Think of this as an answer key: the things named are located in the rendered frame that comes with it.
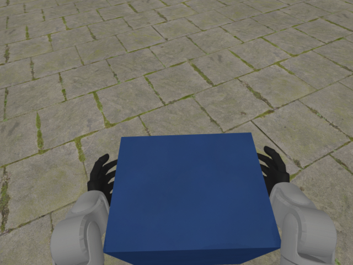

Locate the right robot forearm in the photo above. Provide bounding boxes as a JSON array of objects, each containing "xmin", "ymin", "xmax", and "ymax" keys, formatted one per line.
[{"xmin": 269, "ymin": 182, "xmax": 337, "ymax": 265}]

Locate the robot right hand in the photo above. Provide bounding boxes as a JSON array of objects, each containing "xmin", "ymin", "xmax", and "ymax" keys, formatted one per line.
[{"xmin": 257, "ymin": 146, "xmax": 290, "ymax": 197}]

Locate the robot left hand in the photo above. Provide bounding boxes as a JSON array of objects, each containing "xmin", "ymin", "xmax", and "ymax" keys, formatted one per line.
[{"xmin": 87, "ymin": 153, "xmax": 117, "ymax": 207}]

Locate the left robot forearm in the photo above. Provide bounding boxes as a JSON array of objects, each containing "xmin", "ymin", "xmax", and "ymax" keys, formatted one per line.
[{"xmin": 50, "ymin": 190, "xmax": 110, "ymax": 265}]

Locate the carton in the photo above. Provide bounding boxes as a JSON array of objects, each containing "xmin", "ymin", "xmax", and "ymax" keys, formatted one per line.
[{"xmin": 103, "ymin": 132, "xmax": 281, "ymax": 265}]

